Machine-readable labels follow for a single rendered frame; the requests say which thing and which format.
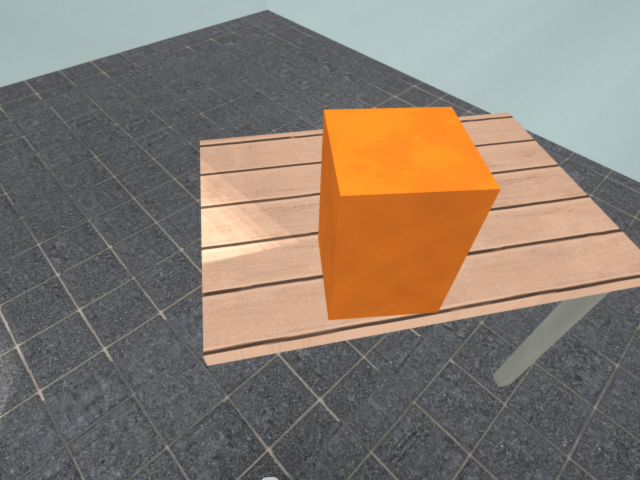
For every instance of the table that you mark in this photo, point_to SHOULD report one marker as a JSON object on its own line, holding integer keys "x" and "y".
{"x": 544, "y": 240}

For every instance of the carton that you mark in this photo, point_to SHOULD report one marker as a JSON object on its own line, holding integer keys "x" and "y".
{"x": 404, "y": 193}

